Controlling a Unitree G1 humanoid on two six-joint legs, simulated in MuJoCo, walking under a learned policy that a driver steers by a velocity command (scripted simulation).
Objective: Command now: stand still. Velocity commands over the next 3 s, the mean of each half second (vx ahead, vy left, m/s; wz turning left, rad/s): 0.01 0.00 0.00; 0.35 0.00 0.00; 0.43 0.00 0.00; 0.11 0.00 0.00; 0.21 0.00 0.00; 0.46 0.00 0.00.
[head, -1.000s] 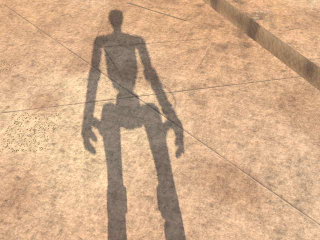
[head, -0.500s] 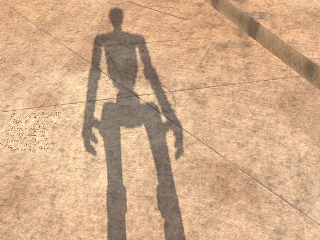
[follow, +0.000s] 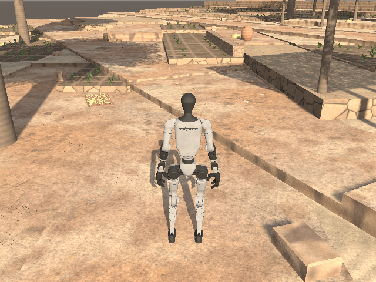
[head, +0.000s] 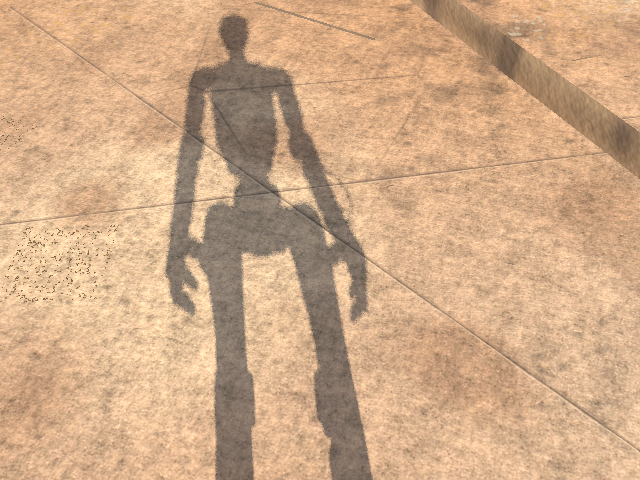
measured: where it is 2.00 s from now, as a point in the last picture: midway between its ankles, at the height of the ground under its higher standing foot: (310, 437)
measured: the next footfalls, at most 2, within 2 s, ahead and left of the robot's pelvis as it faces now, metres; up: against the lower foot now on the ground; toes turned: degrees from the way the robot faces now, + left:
left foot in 0.76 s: +0.12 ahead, +0.17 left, +0.00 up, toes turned +4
right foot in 1.26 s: +0.51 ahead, -0.05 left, +0.00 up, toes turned -3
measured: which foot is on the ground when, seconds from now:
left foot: down 0.00-0.48, up 0.50-0.74, down 0.76-1.00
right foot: down 0.00-0.76, up 0.78-1.00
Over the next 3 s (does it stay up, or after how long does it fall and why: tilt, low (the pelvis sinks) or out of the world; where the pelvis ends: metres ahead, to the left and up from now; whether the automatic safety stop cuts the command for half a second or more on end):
stays up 0.94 0.02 0.00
